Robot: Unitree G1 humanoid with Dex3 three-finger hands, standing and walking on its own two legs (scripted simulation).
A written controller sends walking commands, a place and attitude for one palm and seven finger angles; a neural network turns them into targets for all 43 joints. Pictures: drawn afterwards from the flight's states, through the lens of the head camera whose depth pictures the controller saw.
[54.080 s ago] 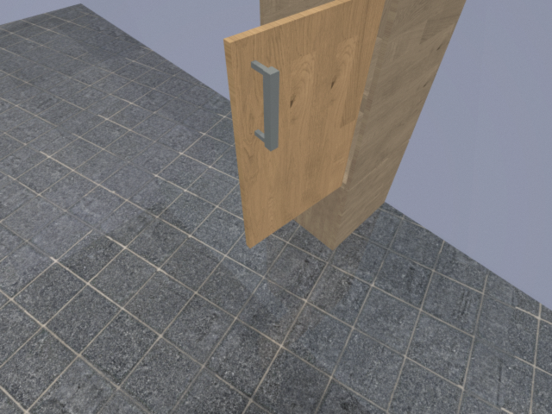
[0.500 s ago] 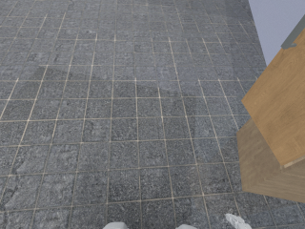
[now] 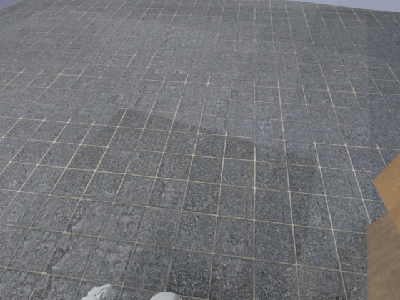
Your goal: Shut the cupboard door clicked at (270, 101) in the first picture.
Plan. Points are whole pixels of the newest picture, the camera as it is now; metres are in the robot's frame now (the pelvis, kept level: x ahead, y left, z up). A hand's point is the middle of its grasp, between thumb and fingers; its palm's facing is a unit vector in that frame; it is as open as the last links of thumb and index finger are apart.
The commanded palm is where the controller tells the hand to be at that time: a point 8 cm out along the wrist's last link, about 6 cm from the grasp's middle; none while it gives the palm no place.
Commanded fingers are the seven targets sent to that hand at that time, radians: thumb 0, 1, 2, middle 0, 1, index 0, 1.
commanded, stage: walk to a spot facing it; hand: left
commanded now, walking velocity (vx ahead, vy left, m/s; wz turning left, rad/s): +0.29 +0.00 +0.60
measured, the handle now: out of the picture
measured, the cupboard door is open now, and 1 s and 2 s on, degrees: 23 23 23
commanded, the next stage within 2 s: turn to face it in 0.68 s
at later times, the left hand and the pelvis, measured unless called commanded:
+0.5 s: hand out of the picture +0.11 +0.28 -0.19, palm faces +0.35 -0.92 -0.19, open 7.4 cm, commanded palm none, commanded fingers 0.00 0.90 0.90 -0.20 -0.30 -0.20 -0.30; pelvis +0.17 +0.09 -0.01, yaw +18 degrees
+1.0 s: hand (96, 192) +0.44 +0.34 -0.17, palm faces +0.32 -0.93 -0.18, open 7.4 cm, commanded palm none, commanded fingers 0.00 0.90 0.90 -0.20 -0.30 -0.20 -0.30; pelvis +0.41 +0.14 -0.02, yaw +18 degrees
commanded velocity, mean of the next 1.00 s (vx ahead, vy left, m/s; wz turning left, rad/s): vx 0.24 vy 0.00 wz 0.12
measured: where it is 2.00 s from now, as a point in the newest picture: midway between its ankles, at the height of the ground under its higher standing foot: (166, 243)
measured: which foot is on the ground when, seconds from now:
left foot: up 0.00-0.32, down 0.34-0.92, up 0.94-1.00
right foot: down 0.00-0.34, up 0.36-0.90, down 0.92-1.00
